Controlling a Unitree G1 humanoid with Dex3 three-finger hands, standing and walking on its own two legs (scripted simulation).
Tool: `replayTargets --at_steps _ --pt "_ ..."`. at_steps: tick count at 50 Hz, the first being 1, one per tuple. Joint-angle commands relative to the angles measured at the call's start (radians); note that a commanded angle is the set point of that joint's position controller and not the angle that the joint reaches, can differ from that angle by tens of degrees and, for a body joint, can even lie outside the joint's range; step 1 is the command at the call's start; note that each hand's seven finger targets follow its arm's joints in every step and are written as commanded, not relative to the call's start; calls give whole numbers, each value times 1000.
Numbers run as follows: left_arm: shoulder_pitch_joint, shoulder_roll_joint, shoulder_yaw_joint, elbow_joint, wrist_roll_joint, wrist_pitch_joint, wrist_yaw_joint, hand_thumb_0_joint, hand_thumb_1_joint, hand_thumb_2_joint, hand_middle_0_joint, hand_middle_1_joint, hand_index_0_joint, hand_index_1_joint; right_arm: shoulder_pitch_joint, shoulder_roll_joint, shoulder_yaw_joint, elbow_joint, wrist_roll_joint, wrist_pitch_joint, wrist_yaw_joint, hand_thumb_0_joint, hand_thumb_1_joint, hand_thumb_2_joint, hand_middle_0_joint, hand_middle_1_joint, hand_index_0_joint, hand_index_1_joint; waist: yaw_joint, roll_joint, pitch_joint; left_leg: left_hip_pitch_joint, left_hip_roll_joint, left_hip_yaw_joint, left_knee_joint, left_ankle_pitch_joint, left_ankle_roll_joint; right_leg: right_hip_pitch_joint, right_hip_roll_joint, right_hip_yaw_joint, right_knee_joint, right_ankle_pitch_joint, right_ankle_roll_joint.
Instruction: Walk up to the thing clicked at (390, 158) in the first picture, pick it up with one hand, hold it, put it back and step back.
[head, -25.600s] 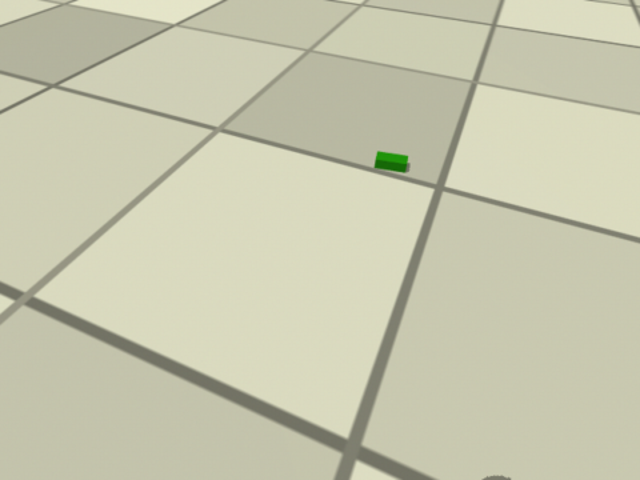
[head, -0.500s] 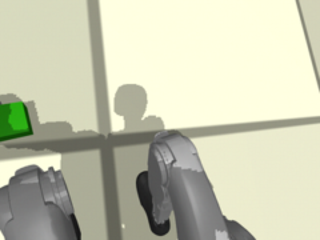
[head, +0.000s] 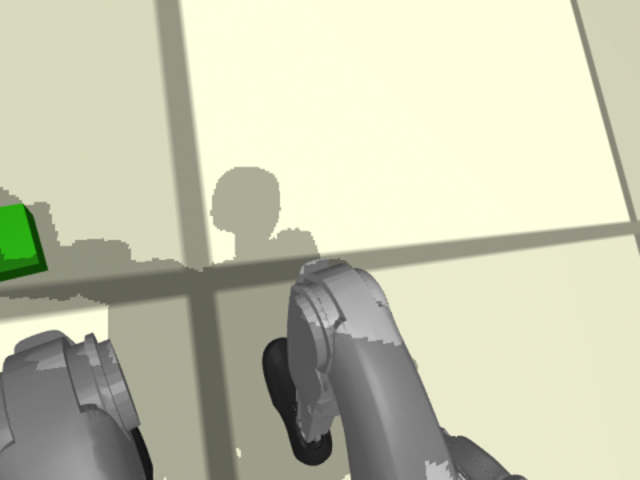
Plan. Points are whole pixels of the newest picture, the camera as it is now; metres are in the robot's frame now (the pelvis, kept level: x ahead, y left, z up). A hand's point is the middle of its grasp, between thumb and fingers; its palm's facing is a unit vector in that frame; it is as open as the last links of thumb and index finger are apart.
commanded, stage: open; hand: left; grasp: from above
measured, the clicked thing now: out of the picture +0.42 +0.30 -0.26
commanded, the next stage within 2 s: withdraw in 0.68 s
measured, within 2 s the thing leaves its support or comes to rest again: rests again in 1.02 s
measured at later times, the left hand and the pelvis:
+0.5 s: hand out of the picture +0.42 +0.31 -0.24, palm faces -0.45 -0.12 -0.89, open 14.0 cm; pelvis +0.00 +0.00 +0.00, yaw +0 degrees
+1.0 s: hand out of the picture +0.43 +0.30 -0.23, palm faces -0.36 -0.11 -0.93, open 14.0 cm; pelvis +0.00 +0.00 +0.00, yaw -1 degrees
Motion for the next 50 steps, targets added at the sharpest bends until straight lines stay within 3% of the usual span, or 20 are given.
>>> replayTargets --at_steps 1,5,8,10,11,13,15,16,17,18,30,35,38,39,40,43,45,47,49,50 --pt "-252 185 -16 -121 -17 -11 43 0 -37 798 -406 -736 -404 -738 147 -318 -91 -1 9 -9 -5 0 -891 -898 201 301 201 301 -37 447 -625 445 6 122 -265 187 28 342 46 -117 -210 218 -72" --pt "-250 175 -28 -130 -21 -9 60 0 -303 856 -283 -787 -274 -796 144 -318 -90 6 15 -14 -5 0 -891 -899 201 301 201 301 -31 446 -632 446 9 122 -276 181 29 348 53 -114 -228 214 -72" --pt "-243 189 -22 -128 -16 0 69 0 -376 888 -218 -829 -211 -836 140 -325 -92 -3 14 -21 1 0 -890 -898 201 301 201 301 -34 454 -633 464 11 115 -277 179 26 334 51 -120 -219 211 -74" --pt "-244 155 -51 -100 -13 12 71 0 -431 929 -178 -864 -167 -874 152 -316 -85 19 18 -19 6 0 -891 -899 201 301 201 301 -37 486 -630 472 12 115 -288 197 22 338 54 -115 -218 229 -77" --pt "-247 199 -11 -127 -18 12 78 0 -443 936 -166 -873 -156 -883 139 -326 -89 -6 15 -22 7 0 -890 -898 201 301 201 301 -33 461 -650 472 13 114 -274 213 26 353 53 -120 -219 248 -71" --pt "-242 174 -30 -108 -17 26 80 0 -501 976 -112 -917 -102 -926 139 -318 -84 0 21 -18 8 0 -888 -898 201 301 201 301 -33 473 -638 464 12 117 -285 212 24 351 54 -115 -223 243 -74" --pt "-241 193 -13 -98 -13 36 74 0 -540 1015 -77 -955 -67 -965 144 -327 -83 -17 19 -20 12 0 -888 -898 201 301 201 301 -43 472 -632 472 12 113 -280 226 24 340 49 -120 -212 258 -72" --pt "-242 152 -40 -66 -23 42 61 0 -548 1020 -75 -959 -63 -971 141 -318 -79 1 25 -25 15 0 -889 -898 201 301 201 301 -44 482 -604 473 12 111 -281 216 19 319 46 -120 -196 251 -74" --pt "-241 216 12 -87 -23 40 62 0 -542 1030 -73 -980 -64 -988 154 -332 -89 -6 17 -29 17 0 -890 -898 201 301 201 301 -45 485 -622 480 12 111 -277 222 22 334 47 -123 -202 257 -71" --pt "-247 238 33 -93 -23 40 60 0 -550 1038 -73 -972 -60 -985 156 -340 -87 -12 21 -28 15 0 -889 -899 201 301 201 301 -41 478 -616 476 11 104 -287 218 21 328 44 -126 -204 248 -73" --pt "-229 213 4 -123 -36 -22 -14 0 -523 1013 -63 -998 -59 -1001 177 -314 -72 -21 21 -14 10 0 -887 -898 201 301 201 301 -48 475 -632 475 10 111 -274 214 25 364 45 -123 -209 246 -70" --pt "-201 224 15 -143 -20 -40 24 0 -503 996 -61 -1001 -63 -998 170 -312 -74 -7 16 -2 4 0 -885 -897 201 301 201 301 -27 480 -657 487 15 111 -278 250 22 382 56 -123 -213 273 -73" --pt "-222 179 -28 -137 -12 -29 42 0 -499 992 -59 -991 -60 -988 170 -314 -75 -4 15 0 6 0 -882 -896 202 301 201 301 -37 470 -626 454 12 116 -278 211 27 357 59 -117 -228 239 -74" --pt "-227 203 -6 -145 -20 -28 54 0 -493 985 -59 -988 -62 -983 165 -321 -76 -12 13 -1 3 0 -881 -895 201 301 201 301 -39 456 -630 451 11 114 -278 207 28 356 55 -123 -232 234 -72" --pt "-221 187 -25 -121 -19 -19 58 0 -474 952 -64 -1023 -88 -996 163 -323 -76 -4 18 -4 4 0 -893 -896 201 300 201 300 -39 443 -607 444 12 111 -277 191 28 338 52 -125 -228 219 -72" --pt "-245 193 -14 -135 -16 6 83 0 -473 955 -64 -1012 -85 -988 162 -325 -80 3 14 -15 8 0 -892 -895 201 300 201 300 -37 462 -615 465 13 106 -292 181 22 323 51 -126 -226 207 -73" --pt "-288 247 38 -182 -12 30 102 0 -474 954 -64 -1011 -85 -987 176 -336 -89 -26 16 -26 18 0 -893 -896 201 300 201 300 -37 499 -648 496 15 112 -292 203 20 342 47 -118 -221 236 -73" --pt "-293 204 29 -199 -21 70 104 0 -479 956 -65 -1001 -82 -980 177 -320 -103 -1 21 -34 33 0 -893 -896 201 300 201 300 -25 543 -685 531 16 112 -295 222 12 319 44 -118 -209 252 -74" --pt "-291 272 116 -271 -45 104 107 0 -494 963 -63 -996 -76 -980 188 -332 -124 -22 38 -42 45 0 -895 -898 201 300 201 300 1 613 -750 581 18 113 -301 271 4 330 37 -114 -195 300 -76" --pt "-296 225 94 -332 -59 119 93 0 -497 967 -64 -997 -76 -982 183 -311 -130 -28 46 -43 54 0 -895 -898 201 300 201 300 22 657 -793 596 15 129 -309 289 2 336 37 -103 -195 308 -81"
